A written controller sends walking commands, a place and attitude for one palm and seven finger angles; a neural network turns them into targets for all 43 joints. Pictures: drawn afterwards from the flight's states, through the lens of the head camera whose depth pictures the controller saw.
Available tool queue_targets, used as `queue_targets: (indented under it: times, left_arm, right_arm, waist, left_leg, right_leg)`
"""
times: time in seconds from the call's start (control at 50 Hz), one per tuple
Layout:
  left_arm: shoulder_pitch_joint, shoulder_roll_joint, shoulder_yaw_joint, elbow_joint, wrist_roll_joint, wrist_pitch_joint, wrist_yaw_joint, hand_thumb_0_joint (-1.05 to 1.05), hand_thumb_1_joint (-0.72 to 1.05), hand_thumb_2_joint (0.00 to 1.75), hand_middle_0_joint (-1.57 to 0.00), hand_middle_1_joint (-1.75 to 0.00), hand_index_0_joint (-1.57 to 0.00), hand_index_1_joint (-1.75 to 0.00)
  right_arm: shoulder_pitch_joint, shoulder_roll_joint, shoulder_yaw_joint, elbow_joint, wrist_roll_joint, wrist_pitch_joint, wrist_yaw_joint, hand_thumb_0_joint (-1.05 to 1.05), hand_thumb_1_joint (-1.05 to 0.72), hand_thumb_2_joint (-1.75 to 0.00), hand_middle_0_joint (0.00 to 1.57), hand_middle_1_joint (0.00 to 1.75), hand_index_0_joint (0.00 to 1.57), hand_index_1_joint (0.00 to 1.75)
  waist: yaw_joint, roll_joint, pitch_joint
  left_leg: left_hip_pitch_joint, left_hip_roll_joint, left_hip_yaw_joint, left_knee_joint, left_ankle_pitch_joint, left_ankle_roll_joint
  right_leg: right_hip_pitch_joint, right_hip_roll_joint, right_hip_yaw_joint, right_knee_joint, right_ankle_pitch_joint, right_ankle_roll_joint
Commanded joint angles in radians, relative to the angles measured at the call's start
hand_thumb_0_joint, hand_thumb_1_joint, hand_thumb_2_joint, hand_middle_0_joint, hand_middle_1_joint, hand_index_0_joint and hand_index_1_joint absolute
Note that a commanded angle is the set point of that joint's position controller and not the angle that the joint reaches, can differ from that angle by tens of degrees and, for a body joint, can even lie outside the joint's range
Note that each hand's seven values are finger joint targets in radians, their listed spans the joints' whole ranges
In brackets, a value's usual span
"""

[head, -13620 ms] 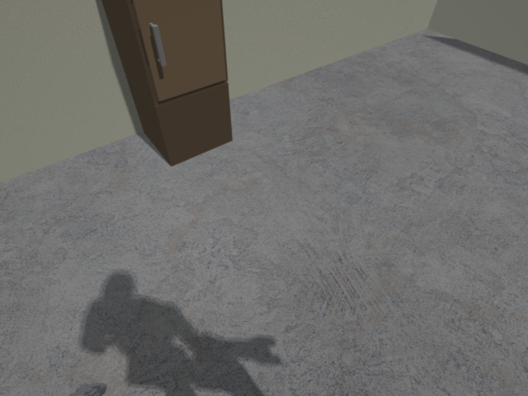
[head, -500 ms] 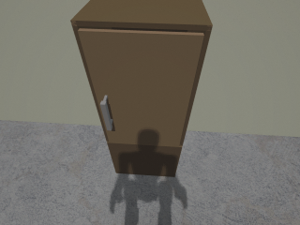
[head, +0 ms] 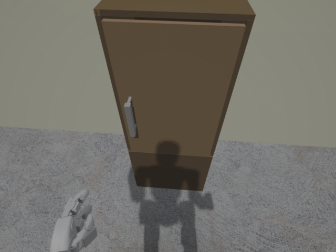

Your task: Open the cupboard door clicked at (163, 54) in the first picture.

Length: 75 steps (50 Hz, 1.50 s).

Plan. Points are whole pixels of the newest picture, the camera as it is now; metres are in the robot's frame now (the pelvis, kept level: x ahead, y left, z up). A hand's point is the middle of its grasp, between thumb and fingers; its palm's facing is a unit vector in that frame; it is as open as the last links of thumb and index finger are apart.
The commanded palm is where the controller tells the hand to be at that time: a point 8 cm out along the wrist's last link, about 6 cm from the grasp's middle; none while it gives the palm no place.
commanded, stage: raise the hand with hooked fingers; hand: left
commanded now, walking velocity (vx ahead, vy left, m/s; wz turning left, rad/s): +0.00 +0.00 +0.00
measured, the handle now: (131, 117) +0.59 +0.15 -0.07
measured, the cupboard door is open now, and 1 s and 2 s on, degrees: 0 0 0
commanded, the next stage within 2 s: move the hooked fingers beside the handle in 1.92 s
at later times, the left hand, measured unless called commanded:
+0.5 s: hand (95, 226) +0.20 +0.18 -0.06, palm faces -0.09 -0.99 -0.06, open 10.1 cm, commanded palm +0.18 +0.25 -0.05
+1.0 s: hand (85, 209) +0.25 +0.22 -0.06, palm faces -0.06 -1.00 -0.06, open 13.0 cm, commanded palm +0.23 +0.28 -0.05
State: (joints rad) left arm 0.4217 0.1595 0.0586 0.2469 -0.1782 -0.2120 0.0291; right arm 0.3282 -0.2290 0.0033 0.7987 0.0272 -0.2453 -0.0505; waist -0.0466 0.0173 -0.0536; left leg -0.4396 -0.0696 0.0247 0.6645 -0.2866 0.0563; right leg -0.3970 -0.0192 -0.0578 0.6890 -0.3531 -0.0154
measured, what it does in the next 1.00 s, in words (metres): lowers itself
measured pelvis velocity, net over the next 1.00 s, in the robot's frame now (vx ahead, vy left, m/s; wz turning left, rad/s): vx -0.01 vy -0.01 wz -0.04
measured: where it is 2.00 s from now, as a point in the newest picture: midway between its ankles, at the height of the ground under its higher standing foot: outside the picture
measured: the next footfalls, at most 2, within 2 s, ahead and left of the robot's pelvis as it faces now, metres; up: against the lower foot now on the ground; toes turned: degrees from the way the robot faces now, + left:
none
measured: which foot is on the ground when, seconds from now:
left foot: down 0.00-1.00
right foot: down 0.00-1.00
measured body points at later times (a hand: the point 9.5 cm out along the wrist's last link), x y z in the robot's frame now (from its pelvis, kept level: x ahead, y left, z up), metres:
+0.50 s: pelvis -0.01 -0.02 -0.10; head +0.07 +0.00 +0.34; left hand +0.20 +0.24 -0.05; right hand +0.20 -0.24 -0.18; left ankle +0.03 +0.07 -0.72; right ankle +0.00 -0.11 -0.72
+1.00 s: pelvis -0.01 -0.01 -0.09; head +0.08 +0.02 +0.35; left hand +0.24 +0.28 -0.05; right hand +0.16 -0.27 -0.16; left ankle +0.03 +0.07 -0.72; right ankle +0.00 -0.11 -0.72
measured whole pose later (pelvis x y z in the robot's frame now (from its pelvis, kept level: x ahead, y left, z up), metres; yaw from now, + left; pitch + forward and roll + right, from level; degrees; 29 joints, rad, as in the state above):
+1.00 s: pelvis -0.01 -0.01 -0.09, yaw -2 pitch +19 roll -4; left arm 0.23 0.34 0.32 0.21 -0.35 -0.45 -0.44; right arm 0.23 -0.27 -0.01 0.54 0.04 -0.20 -0.05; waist -0.02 0.02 -0.17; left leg -1.08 0.00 -0.01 1.27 -0.53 0.05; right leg -0.99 0.04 -0.11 1.21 -0.56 -0.04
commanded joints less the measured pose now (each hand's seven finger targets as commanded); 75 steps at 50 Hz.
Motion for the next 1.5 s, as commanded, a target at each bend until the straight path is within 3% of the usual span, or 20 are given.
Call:
queue_targets:
  times: [0.0, 0.04, 0.06, 0.1, 0.16, 0.24, 0.26, 0.32, 0.38, 0.46, 0.5, 0.56, 0.6, 0.66, 0.82, 1.0, 1.18, 1.34, 1.38, 1.48]
  left_arm:
    - [0.14, 0.005, 0.054, -0.003, -0.055, -0.327, -0.195, 0.0, 0.67, 0.8, -0.22, -0.45, -0.22, -0.45]
    - [0.152, 0.051, 0.081, -0.038, -0.07, -0.467, -0.318, 0.0, 0.62, 0.78, -0.22, -0.48, -0.22, -0.48]
    - [0.168, 0.108, 0.116, -0.022, -0.065, -0.509, -0.383, 0.0, 0.6, 0.77, -0.22, -0.5, -0.22, -0.5]
    - [0.172, 0.139, 0.156, -0.123, -0.109, -0.477, -0.433, 0.0, 0.55, 0.75, -0.22, -0.53, -0.22, -0.53]
    - [0.035, 0.186, 0.198, -0.313, -0.166, -0.372, -0.418, 0.0, 0.48, 0.72, -0.23, -0.57, -0.23, -0.57]
    - [-0.078, 0.218, 0.201, -0.586, -0.131, -0.369, -0.343, 0.0, 0.39, 0.68, -0.24, -0.63, -0.24, -0.63]
    - [-0.129, 0.223, 0.178, -0.62, -0.125, -0.379, -0.34, 0.0, 0.36, 0.67, -0.24, -0.64, -0.24, -0.64]
    - [-0.11, 0.207, 0.16, -0.527, -0.117, -0.384, -0.37, 0.0, 0.29, 0.64, -0.24, -0.69, -0.24, -0.69]
    - [-0.1, 0.231, 0.188, -0.406, -0.139, -0.322, -0.437, 0.0, 0.22, 0.61, -0.25, -0.74, -0.25, -0.74]
    - [-0.077, 0.301, 0.307, -0.325, -0.194, -0.226, -0.478, 0.0, 0.13, 0.57, -0.25, -0.8, -0.25, -0.8]
    - [-0.062, 0.3, 0.332, -0.37, -0.212, -0.22, -0.471, 0.0, 0.08, 0.55, -0.26, -0.82, -0.26, -0.82]
    - [-0.063, 0.296, 0.337, -0.353, -0.212, -0.241, -0.442, 0.0, 0.01, 0.52, -0.26, -0.87, -0.26, -0.87]
    - [-0.084, 0.278, 0.316, -0.323, -0.201, -0.26, -0.431, 0.0, -0.03, 0.5, -0.27, -0.9, -0.27, -0.9]
    - [-0.129, 0.298, 0.327, -0.256, -0.199, -0.282, -0.435, 0.0, -0.1, 0.47, -0.27, -0.94, -0.27, -0.94]
    - [-0.194, 0.337, 0.338, -0.273, -0.2, -0.319, -0.453, 0.0, -0.29, 0.39, -0.29, -1.07, -0.29, -1.07]
    - [-0.299, 0.379, 0.364, -0.188, -0.204, -0.289, -0.489, 0.0, -0.5, 0.3, -0.3, -1.2, -0.3, -1.2]
    - [-0.415, 0.438, 0.407, -0.129, -0.216, -0.265, -0.544, 0.0, -0.5, 0.3, -0.3, -1.2, -0.3, -1.2]
    - [-0.491, 0.49, 0.446, -0.038, -0.225, -0.245, -0.585, 0.0, -0.5, 0.3, -0.3, -1.2, -0.3, -1.2]
    - [-0.521, 0.516, 0.466, -0.045, -0.228, -0.249, -0.593, 0.0, -0.5, 0.3, -0.3, -1.2, -0.3, -1.2]
    - [-0.483, 0.499, 0.459, -0.04, -0.242, -0.242, -0.607, 0.0, -0.5, 0.3, -0.3, -1.2, -0.3, -1.2]
  right_arm:
    - [-0.201, -0.149, -0.085, -0.279, -0.029, -0.076, 0.04, 0.0, -0.9, -0.9, 0.2, 0.3, 0.2, 0.3]
    - [-0.221, -0.15, -0.101, -0.332, -0.027, -0.075, 0.07, 0.0, -0.9, -0.9, 0.2, 0.3, 0.2, 0.3]
    - [-0.213, -0.157, -0.111, -0.351, -0.023, -0.068, 0.087, 0.0, -0.9, -0.9, 0.2, 0.3, 0.2, 0.3]
    - [-0.249, -0.164, -0.114, -0.436, -0.01, -0.047, 0.088, 0.0, -0.9, -0.9, 0.2, 0.3, 0.2, 0.3]
    - [-0.238, -0.159, -0.102, -0.492, 0.002, -0.011, 0.05, 0.0, -0.9, -0.9, 0.2, 0.3, 0.2, 0.3]
    - [-0.169, -0.132, -0.091, -0.467, -0.006, 0.013, 0.011, 0.0, -0.9, -0.9, 0.2, 0.3, 0.2, 0.3]
    - [-0.158, -0.137, -0.082, -0.453, -0.015, 0.014, 0.004, 0.0, -0.9, -0.9, 0.2, 0.3, 0.2, 0.3]
    - [-0.155, -0.135, -0.074, -0.404, -0.016, 0.003, -0.003, 0.0, -0.9, -0.9, 0.2, 0.3, 0.2, 0.3]
    - [-0.162, -0.148, -0.067, -0.388, -0.005, -0.004, -0.008, 0.0, -0.9, -0.9, 0.2, 0.3, 0.2, 0.3]
    - [-0.185, -0.148, -0.064, -0.397, 0.01, -0.003, -0.017, 0.0, -0.9, -0.9, 0.2, 0.3, 0.2, 0.3]
    - [-0.181, -0.136, -0.065, -0.405, 0.013, -0.005, -0.014, 0.0, -0.9, -0.9, 0.2, 0.3, 0.2, 0.3]
    - [-0.179, -0.13, -0.067, -0.393, 0.006, -0.01, -0.01, 0.0, -0.9, -0.9, 0.2, 0.3, 0.2, 0.3]
    - [-0.165, -0.134, -0.069, -0.382, 0.007, -0.01, -0.005, 0.0, -0.9, -0.9, 0.2, 0.3, 0.2, 0.3]
    - [-0.154, -0.151, -0.072, -0.377, 0.008, -0.01, -0.008, 0.0, -0.9, -0.9, 0.2, 0.3, 0.2, 0.3]
    - [-0.12, -0.175, -0.073, -0.388, 0.012, -0.014, -0.007, 0.0, -0.9, -0.9, 0.2, 0.3, 0.2, 0.3]
    - [-0.097, -0.2, -0.062, -0.403, 0.012, 0.004, -0.009, 0.0, -0.9, -0.9, 0.2, 0.3, 0.2, 0.3]
    - [-0.081, -0.213, -0.052, -0.4, 0.009, 0.004, -0.006, 0.0, -0.9, -0.9, 0.2, 0.3, 0.2, 0.3]
    - [-0.068, -0.228, -0.053, -0.396, 0.014, 0.012, -0.01, 0.0, -0.9, -0.9, 0.2, 0.3, 0.2, 0.3]
    - [-0.063, -0.231, -0.055, -0.394, 0.013, 0.011, -0.011, 0.0, -0.9, -0.9, 0.2, 0.3, 0.2, 0.3]
    - [-0.058, -0.231, -0.059, -0.401, 0.015, 0.01, -0.001, 0.0, -0.9, -0.9, 0.2, 0.3, 0.2, 0.3]
  waist:
    - [0.092, -0.19, -0.073]
    - [0.102, -0.13, -0.159]
    - [0.111, -0.037, -0.173]
    - [0.13, -0.013, -0.262]
    - [0.104, 0.012, -0.28]
    - [0.047, 0.106, -0.34]
    - [0.022, 0.095, -0.337]
    - [-0.002, 0.103, -0.312]
    - [0.002, 0.073, -0.325]
    - [0.061, 0.03, -0.407]
    - [0.077, 0.039, -0.457]
    - [0.077, 0.01, -0.432]
    - [0.053, 0.008, -0.375]
    - [0.045, -0.02, -0.336]
    - [0.047, 0.075, -0.372]
    - [0.032, 0.091, -0.365]
    - [0.035, 0.127, -0.403]
    - [0.036, 0.097, -0.41]
    - [0.041, 0.12, -0.443]
    - [0.049, 0.121, -0.466]
  left_leg:
    - [-0.237, 0.055, -0.074, 0.15, -0.134, -0.069]
    - [-0.315, 0.055, -0.069, 0.273, -0.069, -0.072]
    - [-0.327, 0.056, -0.07, 0.32, -0.032, -0.075]
    - [-0.349, 0.056, -0.064, 0.338, -0.051, -0.063]
    - [-0.414, 0.052, -0.066, 0.37, -0.136, -0.041]
    - [-0.335, 0.078, -0.086, 0.422, -0.003, -0.025]
    - [-0.344, 0.08, -0.094, 0.45, 0.017, -0.02]
    - [-0.38, 0.084, -0.098, 0.488, 0.005, -0.02]
    - [-0.424, 0.081, -0.101, 0.496, -0.022, -0.02]
    - [-0.462, 0.075, -0.091, 0.487, 0.008, -0.02]
    - [-0.436, 0.075, -0.085, 0.47, 0.049, -0.022]
    - [-0.433, 0.079, -0.092, 0.46, 0.076, -0.023]
    - [-0.439, 0.08, -0.09, 0.45, 0.039, -0.024]
    - [-0.481, 0.078, -0.089, 0.454, -0.013, -0.022]
    - [-0.375, 0.08, -0.097, 0.404, 0.006, -0.027]
    - [-0.347, 0.084, -0.114, 0.39, -0.024, -0.035]
    - [-0.29, 0.09, -0.132, 0.399, 0.061, -0.054]
    - [-0.3, 0.092, -0.141, 0.394, 0.042, -0.052]
    - [-0.278, 0.093, -0.138, 0.404, 0.084, -0.055]
    - [-0.26, 0.095, -0.14, 0.402, 0.128, -0.056]
  right_leg:
    - [-0.368, 0.032, -0.032, 0.15, -0.19, -0.025]
    - [-0.425, 0.037, -0.002, 0.263, -0.145, -0.036]
    - [-0.448, 0.037, 0.021, 0.314, -0.102, -0.048]
    - [-0.446, 0.037, 0.038, 0.355, -0.085, -0.044]
    - [-0.448, 0.046, 0.08, 0.33, -0.164, -0.028]
    - [-0.464, 0.059, 0.062, 0.345, -0.013, -0.028]
    - [-0.494, 0.066, 0.056, 0.364, 0.011, -0.027]
    - [-0.539, 0.065, 0.048, 0.362, -0.009, -0.023]
    - [-0.527, 0.065, 0.052, 0.352, -0.038, -0.02]
    - [-0.398, 0.055, 0.086, 0.333, -0.025, -0.013]
    - [-0.351, 0.045, 0.084, 0.334, 0.028, -0.007]
    - [-0.368, 0.051, 0.064, 0.351, 0.061, -0.009]
    - [-0.417, 0.05, 0.055, 0.341, 0.014, -0.006]
    - [-0.444, 0.049, 0.068, 0.333, -0.065, -0.008]
    - [-0.481, 0.055, 0.028, 0.347, -0.045, -0.018]
    - [-0.528, 0.062, 0.008, 0.352, -0.062, -0.021]
    - [-0.56, 0.066, -0.006, 0.373, -0.023, -0.028]
    - [-0.572, 0.063, -0.007, 0.373, -0.042, -0.027]
    - [-0.575, 0.064, -0.004, 0.38, -0.025, -0.029]
    - [-0.563, 0.062, -0.006, 0.377, -0.006, -0.027]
